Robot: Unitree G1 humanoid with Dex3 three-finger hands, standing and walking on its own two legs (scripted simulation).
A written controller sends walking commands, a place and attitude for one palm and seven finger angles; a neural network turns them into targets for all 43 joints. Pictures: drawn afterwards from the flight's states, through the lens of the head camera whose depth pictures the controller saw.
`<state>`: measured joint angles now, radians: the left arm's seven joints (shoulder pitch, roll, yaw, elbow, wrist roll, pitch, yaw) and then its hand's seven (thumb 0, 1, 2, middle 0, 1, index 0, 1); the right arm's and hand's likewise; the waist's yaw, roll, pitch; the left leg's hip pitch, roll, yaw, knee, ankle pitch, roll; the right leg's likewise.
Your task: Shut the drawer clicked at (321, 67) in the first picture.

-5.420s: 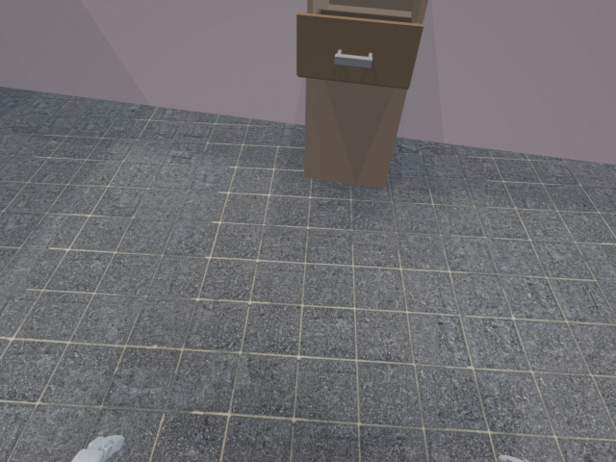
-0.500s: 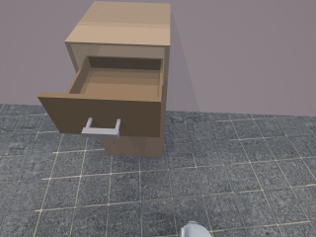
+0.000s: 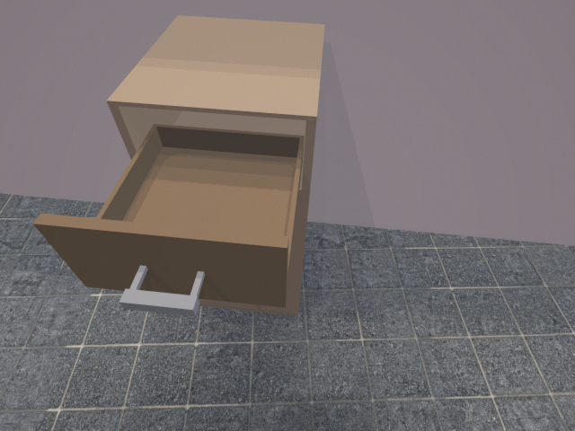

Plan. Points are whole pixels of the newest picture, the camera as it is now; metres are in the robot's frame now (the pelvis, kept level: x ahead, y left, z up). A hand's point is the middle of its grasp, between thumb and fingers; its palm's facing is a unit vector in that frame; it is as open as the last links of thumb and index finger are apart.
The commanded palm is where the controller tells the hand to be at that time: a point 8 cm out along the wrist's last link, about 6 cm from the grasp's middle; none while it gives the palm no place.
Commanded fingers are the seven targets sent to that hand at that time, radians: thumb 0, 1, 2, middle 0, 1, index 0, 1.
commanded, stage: come to a stop and stand still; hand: left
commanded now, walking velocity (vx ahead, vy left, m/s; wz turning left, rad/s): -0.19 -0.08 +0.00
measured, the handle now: (165, 289) +0.30 +0.22 +0.00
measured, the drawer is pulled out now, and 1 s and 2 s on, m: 0.30 0.30 0.30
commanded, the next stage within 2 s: look again from close up in 0.90 s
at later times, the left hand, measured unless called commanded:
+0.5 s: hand out of the picture -0.03 +0.16 -0.17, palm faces +0.03 -0.96 -0.27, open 7.4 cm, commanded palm none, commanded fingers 0.00 0.90 0.90 -0.20 -0.30 -0.20 -0.30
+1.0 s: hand out of the picture -0.08 +0.11 -0.18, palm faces +0.05 -0.99 -0.16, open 7.4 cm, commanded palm none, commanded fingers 0.00 0.90 0.90 -0.20 -0.30 -0.20 -0.30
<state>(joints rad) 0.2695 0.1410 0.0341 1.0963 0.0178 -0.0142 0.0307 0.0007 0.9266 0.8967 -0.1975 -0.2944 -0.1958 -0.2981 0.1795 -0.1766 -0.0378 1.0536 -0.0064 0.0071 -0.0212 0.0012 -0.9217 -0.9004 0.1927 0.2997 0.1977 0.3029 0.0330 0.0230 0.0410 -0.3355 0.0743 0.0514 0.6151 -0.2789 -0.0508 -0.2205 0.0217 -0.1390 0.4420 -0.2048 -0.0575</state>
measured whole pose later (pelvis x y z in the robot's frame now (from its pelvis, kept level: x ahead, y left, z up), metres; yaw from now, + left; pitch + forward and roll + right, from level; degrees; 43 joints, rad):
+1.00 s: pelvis -0.07 -0.05 +0.00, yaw +0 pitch -2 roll -1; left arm 0.30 0.12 0.02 1.14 0.00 0.02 0.03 0.01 0.91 0.90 -0.20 -0.29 -0.20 -0.30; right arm 0.34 -0.11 -0.01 1.17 -0.02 0.03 -0.03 0.00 -0.91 -0.90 0.20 0.30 0.20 0.30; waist -0.01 0.00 0.05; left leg -0.24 0.09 0.01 0.45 -0.17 -0.06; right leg -0.15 0.03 -0.08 0.44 -0.25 -0.05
